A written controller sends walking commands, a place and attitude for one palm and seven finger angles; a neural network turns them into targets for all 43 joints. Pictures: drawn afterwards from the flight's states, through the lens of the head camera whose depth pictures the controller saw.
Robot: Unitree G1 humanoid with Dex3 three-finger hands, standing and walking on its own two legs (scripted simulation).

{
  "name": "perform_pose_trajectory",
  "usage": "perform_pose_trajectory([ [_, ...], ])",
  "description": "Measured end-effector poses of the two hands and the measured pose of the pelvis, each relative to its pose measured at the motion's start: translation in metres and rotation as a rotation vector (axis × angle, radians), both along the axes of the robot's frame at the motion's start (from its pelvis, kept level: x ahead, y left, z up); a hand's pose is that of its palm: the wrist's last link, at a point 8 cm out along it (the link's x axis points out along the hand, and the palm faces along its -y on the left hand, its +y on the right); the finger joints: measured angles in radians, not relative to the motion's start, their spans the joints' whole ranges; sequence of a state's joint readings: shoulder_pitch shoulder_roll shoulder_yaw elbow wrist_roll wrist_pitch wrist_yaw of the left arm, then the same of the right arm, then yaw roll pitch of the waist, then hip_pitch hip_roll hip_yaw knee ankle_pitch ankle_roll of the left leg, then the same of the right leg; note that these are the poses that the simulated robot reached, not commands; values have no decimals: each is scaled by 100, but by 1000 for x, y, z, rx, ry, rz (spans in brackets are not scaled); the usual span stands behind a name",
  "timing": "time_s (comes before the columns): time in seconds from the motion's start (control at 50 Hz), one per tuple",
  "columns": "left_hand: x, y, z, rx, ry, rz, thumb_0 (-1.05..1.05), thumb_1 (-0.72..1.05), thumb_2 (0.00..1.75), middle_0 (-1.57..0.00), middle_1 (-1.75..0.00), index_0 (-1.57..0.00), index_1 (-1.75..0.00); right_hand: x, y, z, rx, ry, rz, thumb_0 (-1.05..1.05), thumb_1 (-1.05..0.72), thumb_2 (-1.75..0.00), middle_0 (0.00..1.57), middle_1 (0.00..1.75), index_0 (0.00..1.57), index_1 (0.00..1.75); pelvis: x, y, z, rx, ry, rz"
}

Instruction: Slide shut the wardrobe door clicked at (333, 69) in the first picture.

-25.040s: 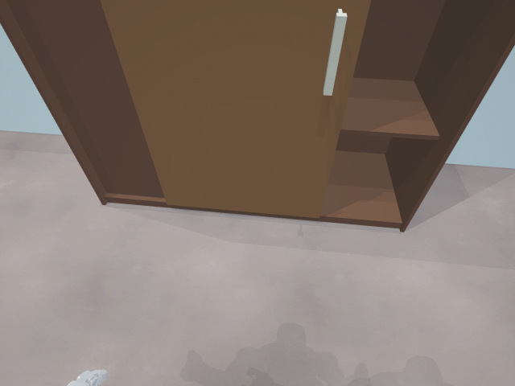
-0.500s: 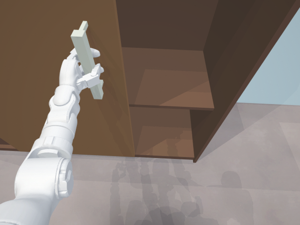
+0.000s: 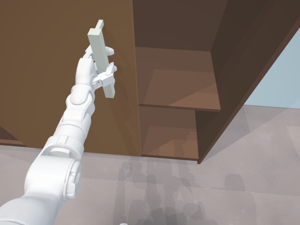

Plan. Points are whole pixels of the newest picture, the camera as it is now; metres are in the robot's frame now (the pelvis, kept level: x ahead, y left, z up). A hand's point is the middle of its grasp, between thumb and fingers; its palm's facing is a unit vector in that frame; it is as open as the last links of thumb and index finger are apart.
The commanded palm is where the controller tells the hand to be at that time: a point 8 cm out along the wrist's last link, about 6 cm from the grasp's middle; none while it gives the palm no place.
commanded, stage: tug the door sideways, standing still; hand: left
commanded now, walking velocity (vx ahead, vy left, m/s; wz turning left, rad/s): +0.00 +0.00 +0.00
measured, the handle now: (105, 63) +0.53 +0.13 +0.12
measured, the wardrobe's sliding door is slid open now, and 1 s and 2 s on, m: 0.38 0.35 0.09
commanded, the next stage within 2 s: step sideways, sliding the door along in 0.08 s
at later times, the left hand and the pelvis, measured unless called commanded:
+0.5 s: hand (116, 74) +0.48 +0.09 +0.12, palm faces +0.07 -0.99 -0.15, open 6.2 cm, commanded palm +0.46 +0.13 +0.13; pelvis +0.00 -0.03 +0.00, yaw -4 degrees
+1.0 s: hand (126, 73) +0.48 +0.06 +0.12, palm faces +0.28 -0.95 -0.14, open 6.5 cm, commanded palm +0.45 +0.05 +0.13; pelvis +0.04 -0.14 +0.01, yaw +3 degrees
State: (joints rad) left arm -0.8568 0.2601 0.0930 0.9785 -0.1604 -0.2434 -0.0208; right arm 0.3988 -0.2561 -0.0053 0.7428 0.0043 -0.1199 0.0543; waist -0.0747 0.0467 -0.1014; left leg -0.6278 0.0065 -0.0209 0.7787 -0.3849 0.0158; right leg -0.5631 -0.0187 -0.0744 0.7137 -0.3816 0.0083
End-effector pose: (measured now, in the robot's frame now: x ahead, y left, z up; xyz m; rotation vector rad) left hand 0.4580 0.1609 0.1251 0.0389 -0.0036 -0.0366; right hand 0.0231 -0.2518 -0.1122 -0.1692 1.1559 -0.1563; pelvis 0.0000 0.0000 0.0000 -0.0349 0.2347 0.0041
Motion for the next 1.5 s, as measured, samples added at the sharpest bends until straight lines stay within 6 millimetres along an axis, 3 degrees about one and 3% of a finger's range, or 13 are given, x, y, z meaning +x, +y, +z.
perform_pose_trajectory([
  [0.2,-1,-12,0,1,-2,-11,-1,71,80,-33,-140,-27,-140,24,4,0,15,-58,31,1,-90,-90,20,30,20,30,1,0,0,2,1,4],
  [0.32,0,-13,5,88,28,8,-1,66,79,-38,-140,-30,-140,32,1,2,-27,-71,-80,1,-90,-90,20,30,20,30,1,-2,6,15,-67,-47],
  [0.44,-3,-17,8,109,66,72,0,66,81,-38,-136,-30,-140,36,-7,-9,-12,-69,-112,1,-90,-90,20,30,20,30,-2,-17,7,33,-154,-78],
  [0.56,-5,-23,9,102,89,164,1,66,82,-39,-131,-33,-140,37,-31,-24,21,-16,-92,1,-90,-90,20,30,20,30,1,-47,5,24,-204,-45],
  [0.64,-6,-24,10,85,102,195,1,65,82,-37,-128,-35,-140,46,-57,-12,-22,6,-60,1,-90,-90,20,30,20,30,3,-61,15,54,-212,-34],
  [0.72,-6,-26,8,90,81,208,1,65,83,-38,-128,-35,-140,67,-80,3,-85,-19,-5,1,-90,-90,20,30,20,30,7,-70,19,73,-208,-23],
  [0.78,-7,-28,6,106,49,211,0,67,83,-39,-131,-30,-140,88,-94,0,-102,-63,9,1,-90,-90,20,30,20,30,11,-75,11,63,-221,-26],
  [0.96,-10,-46,6,99,48,311,1,67,83,-38,-129,-23,-140,147,-97,-10,52,-125,80,1,-90,-90,19,30,20,30,35,-128,10,26,-297,8],
  [1.08,-12,-67,6,106,41,316,0,67,83,-39,-127,-23,-140,191,-109,2,41,-159,136,1,-90,-90,20,30,20,30,53,-147,21,47,-233,56],
  [1.16,-13,-82,5,130,11,281,0,66,82,-41,-131,-25,-140,222,-117,7,39,-208,195,1,-90,-90,20,30,20,30,61,-158,20,54,-236,61],
  [1.3,-17,-117,5,194,-18,293,-3,63,82,-43,-136,-25,-140,269,-125,3,142,-292,239,1,-90,-90,19,30,20,30,84,-194,14,52,-283,80],
  [1.42,-20,-151,5,182,-24,252,-2,65,80,-42,-137,-28,-140,291,-142,23,114,-335,223,1,-90,-90,20,30,20,30,89,-207,30,93,-215,62],
  [1.5,-21,-171,2,172,-68,191,-2,65,79,-43,-138,-27,-140,296,-158,24,79,-351,213,1,-90,-90,19,30,20,30,91,-215,21,71,-230,64],
])
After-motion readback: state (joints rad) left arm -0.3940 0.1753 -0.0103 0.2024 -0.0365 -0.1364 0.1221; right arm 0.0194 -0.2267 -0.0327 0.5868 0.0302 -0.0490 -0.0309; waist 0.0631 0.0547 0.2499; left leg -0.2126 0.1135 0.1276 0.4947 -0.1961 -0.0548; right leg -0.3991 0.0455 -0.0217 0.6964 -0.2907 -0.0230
